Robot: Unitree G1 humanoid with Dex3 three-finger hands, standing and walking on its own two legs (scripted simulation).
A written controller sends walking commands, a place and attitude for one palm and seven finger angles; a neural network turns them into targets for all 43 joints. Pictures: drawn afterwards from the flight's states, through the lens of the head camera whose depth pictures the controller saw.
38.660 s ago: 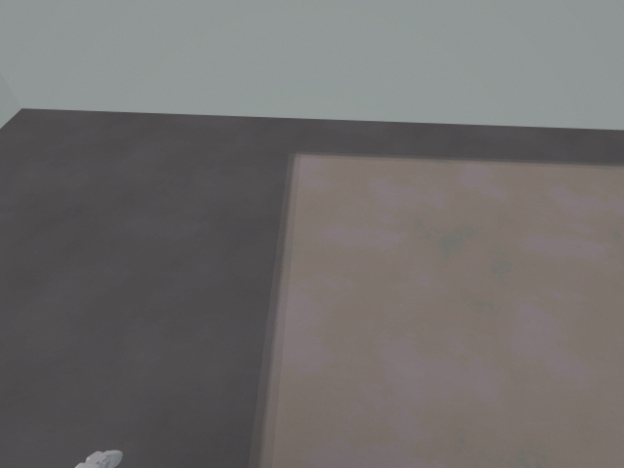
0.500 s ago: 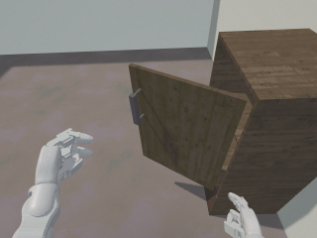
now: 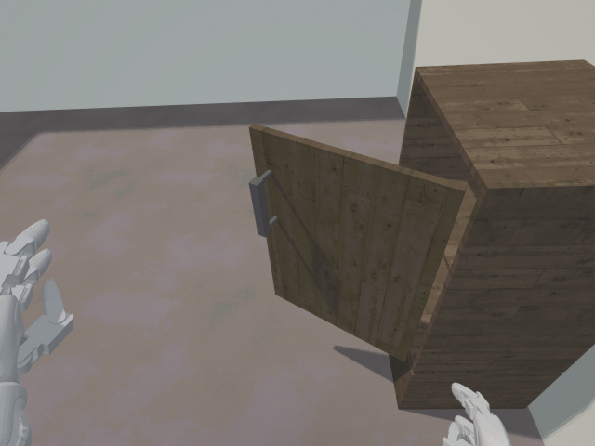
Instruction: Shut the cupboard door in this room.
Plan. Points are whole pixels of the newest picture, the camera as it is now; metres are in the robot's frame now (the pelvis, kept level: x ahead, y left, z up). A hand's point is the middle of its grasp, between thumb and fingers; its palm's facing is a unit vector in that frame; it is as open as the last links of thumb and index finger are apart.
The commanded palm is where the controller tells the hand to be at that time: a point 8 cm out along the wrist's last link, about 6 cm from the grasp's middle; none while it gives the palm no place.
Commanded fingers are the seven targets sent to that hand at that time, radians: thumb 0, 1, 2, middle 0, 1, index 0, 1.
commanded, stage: draw the hand back to the body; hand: left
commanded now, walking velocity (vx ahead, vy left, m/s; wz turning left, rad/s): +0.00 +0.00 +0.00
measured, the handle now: (265, 203) +0.62 +0.17 -0.06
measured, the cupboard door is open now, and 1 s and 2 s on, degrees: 58 58 58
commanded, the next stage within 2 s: step back with the hand held close in 0.16 s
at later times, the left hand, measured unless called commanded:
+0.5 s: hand (71, 321) +0.19 +0.27 +0.15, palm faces +0.40 -0.77 -0.49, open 7.4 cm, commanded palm +0.13 +0.30 +0.17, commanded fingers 0.00 0.90 0.90 -0.20 -0.30 -0.20 -0.30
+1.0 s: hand (20, 377) +0.13 +0.28 +0.15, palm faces +0.45 -0.75 -0.49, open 7.4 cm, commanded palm +0.07 +0.31 +0.17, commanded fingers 0.00 0.90 0.90 -0.20 -0.30 -0.20 -0.30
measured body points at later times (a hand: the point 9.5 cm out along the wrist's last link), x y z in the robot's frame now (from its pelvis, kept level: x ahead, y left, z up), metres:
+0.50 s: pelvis -0.01 +0.00 +0.00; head -0.01 -0.02 +0.45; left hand +0.16 +0.30 +0.18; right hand +0.16 -0.24 -0.10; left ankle -0.02 +0.10 -0.74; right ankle +0.00 -0.11 -0.74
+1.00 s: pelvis -0.07 +0.01 -0.02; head -0.07 +0.02 +0.43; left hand +0.10 +0.32 +0.18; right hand +0.09 -0.23 -0.09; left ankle -0.02 +0.10 -0.74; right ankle +0.00 -0.11 -0.74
